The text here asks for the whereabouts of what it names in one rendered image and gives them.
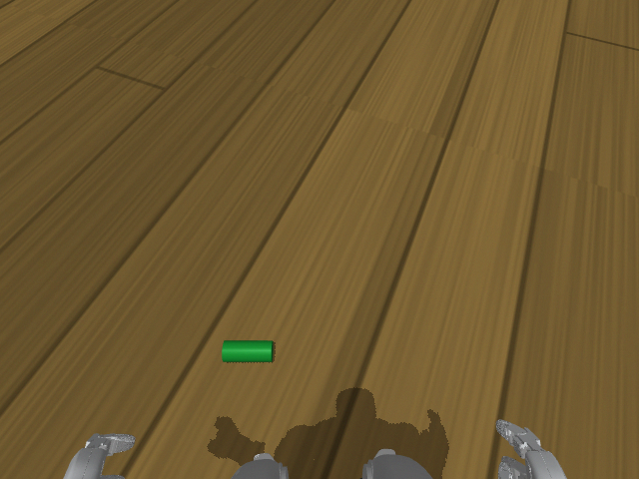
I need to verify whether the left robot hand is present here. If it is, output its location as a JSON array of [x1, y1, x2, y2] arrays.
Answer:
[[63, 433, 135, 479]]

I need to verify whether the can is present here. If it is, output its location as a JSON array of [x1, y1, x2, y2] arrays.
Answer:
[[222, 340, 274, 362]]

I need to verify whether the right robot hand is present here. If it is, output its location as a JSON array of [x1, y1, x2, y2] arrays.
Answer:
[[496, 419, 567, 479]]

